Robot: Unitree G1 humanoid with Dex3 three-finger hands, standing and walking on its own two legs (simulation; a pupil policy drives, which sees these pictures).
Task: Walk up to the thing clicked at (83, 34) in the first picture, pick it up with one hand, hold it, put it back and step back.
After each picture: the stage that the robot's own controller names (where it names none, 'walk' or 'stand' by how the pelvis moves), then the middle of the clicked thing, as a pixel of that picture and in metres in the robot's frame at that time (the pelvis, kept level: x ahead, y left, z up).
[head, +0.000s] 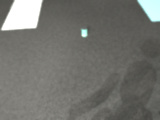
stand; (84, 31) +1.64 -0.01 -0.72
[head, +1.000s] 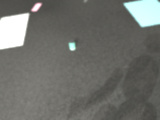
walk; (72, 44) +1.48 +0.24 -0.70
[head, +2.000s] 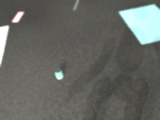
walk; (58, 73) +0.96 +0.37 -0.72
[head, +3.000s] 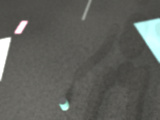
walk; (63, 103) +0.63 +0.29 -0.71
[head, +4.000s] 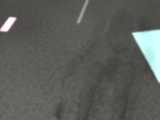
stand; out of the picture +0.43 +0.26 -0.70
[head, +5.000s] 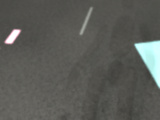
stand; out of the picture +0.40 +0.23 -0.72
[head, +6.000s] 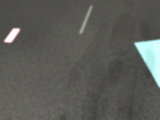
stand; out of the picture +0.40 +0.24 -0.73
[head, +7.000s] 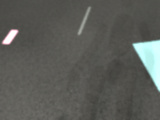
stand; out of the picture +0.39 +0.25 -0.73
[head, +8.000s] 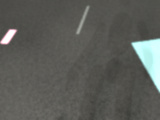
stand; out of the picture +0.38 +0.25 -0.73
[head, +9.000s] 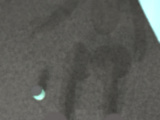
go down; (37, 92) +0.42 +0.27 -0.53
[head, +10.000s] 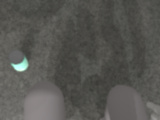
go down; (18, 60) +0.44 +0.32 -0.31
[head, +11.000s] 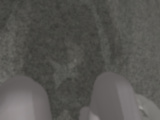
close in; out of the picture +0.42 +0.36 -0.25
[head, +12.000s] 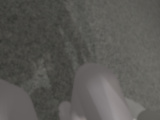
close; out of the picture +0.39 +0.37 -0.21
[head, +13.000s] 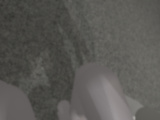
lift; out of the picture +0.38 +0.37 -0.22
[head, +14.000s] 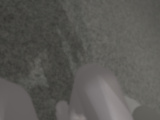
lift; out of the picture +0.37 +0.35 -0.22
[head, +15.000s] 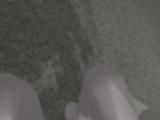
lift; out of the picture +0.31 +0.39 -0.21
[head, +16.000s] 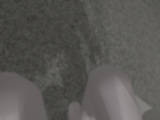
lift; out of the picture +0.30 +0.41 -0.21
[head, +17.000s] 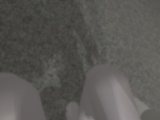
lift; out of the picture +0.30 +0.41 -0.21
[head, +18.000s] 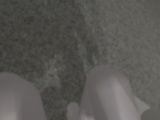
lift; out of the picture +0.30 +0.41 -0.21
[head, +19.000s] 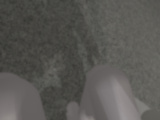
lift; out of the picture +0.30 +0.40 -0.21
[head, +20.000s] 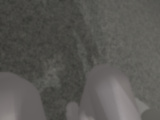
lift; out of the picture +0.30 +0.40 -0.21
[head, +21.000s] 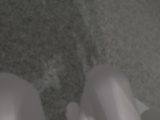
lift; out of the picture +0.30 +0.41 -0.21
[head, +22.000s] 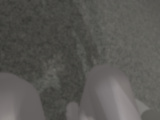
lift; out of the picture +0.31 +0.41 -0.21
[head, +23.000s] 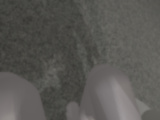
lift; out of the picture +0.31 +0.41 -0.21
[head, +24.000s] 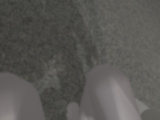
lift; out of the picture +0.30 +0.41 -0.21
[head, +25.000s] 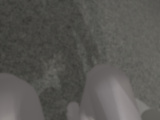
lift; out of the picture +0.30 +0.41 -0.21
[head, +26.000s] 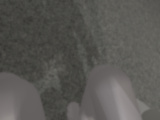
lift; out of the picture +0.30 +0.41 -0.21
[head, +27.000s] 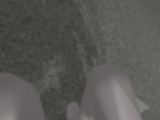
lift; out of the picture +0.30 +0.41 -0.21
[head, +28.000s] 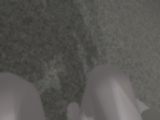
lift; out of the picture +0.30 +0.41 -0.21
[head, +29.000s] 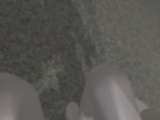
lift; out of the picture +0.30 +0.41 -0.21
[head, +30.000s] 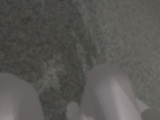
lift; out of the picture +0.31 +0.41 -0.21
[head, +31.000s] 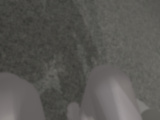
lift; out of the picture +0.30 +0.41 -0.21
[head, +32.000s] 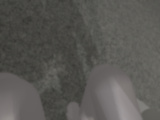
lift; out of the picture +0.30 +0.41 -0.20
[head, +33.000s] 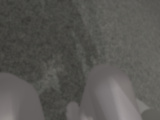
lift; out of the picture +0.30 +0.41 -0.21
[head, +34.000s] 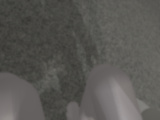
lift; out of the picture +0.30 +0.41 -0.20
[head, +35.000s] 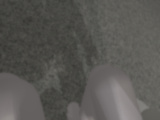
lift; out of the picture +0.30 +0.41 -0.20
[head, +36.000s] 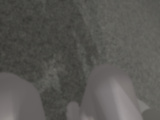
lift; out of the picture +0.31 +0.41 -0.20
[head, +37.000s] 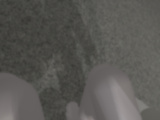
lift; out of the picture +0.31 +0.41 -0.21
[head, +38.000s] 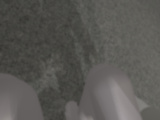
lift; out of the picture +0.31 +0.42 -0.20
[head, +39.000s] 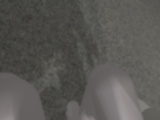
lift; out of the picture +0.31 +0.41 -0.20
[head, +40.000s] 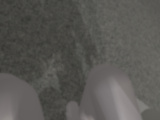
lift; out of the picture +0.31 +0.41 -0.21
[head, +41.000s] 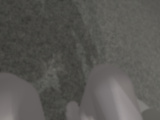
lift; out of the picture +0.31 +0.41 -0.20
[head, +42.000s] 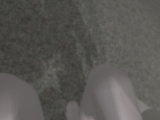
lift; out of the picture +0.31 +0.41 -0.20
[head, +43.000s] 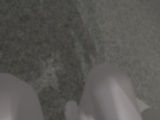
lift; out of the picture +0.31 +0.41 -0.21
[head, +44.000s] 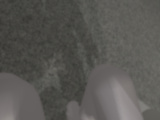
lift; out of the picture +0.31 +0.41 -0.20
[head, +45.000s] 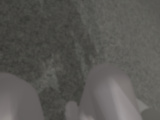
lift; out of the picture +0.31 +0.41 -0.20
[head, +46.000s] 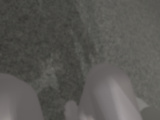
lift; out of the picture +0.31 +0.41 -0.20
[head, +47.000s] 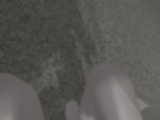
lift; out of the picture +0.31 +0.41 -0.21
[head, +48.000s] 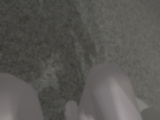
lift; out of the picture +0.31 +0.41 -0.20
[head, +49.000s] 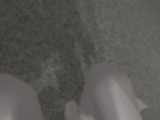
lift; out of the picture +0.31 +0.41 -0.20
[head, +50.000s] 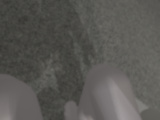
lift; out of the picture +0.31 +0.41 -0.20
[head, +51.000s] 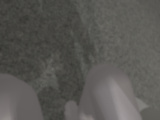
lift; out of the picture +0.31 +0.41 -0.21
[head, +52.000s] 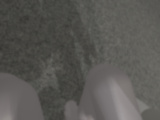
lift; out of the picture +0.31 +0.41 -0.21
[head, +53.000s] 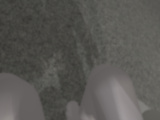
lift; out of the picture +0.31 +0.41 -0.21
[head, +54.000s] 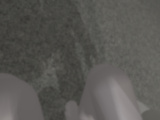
lift; out of the picture +0.31 +0.41 -0.21
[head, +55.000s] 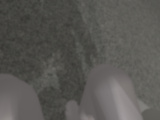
lift; out of the picture +0.31 +0.41 -0.20
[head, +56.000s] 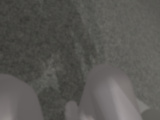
lift; out of the picture +0.31 +0.41 -0.20
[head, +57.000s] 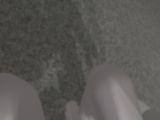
lift; out of the picture +0.31 +0.41 -0.20
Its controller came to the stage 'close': yes
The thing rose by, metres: 0.01
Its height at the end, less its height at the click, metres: +0.01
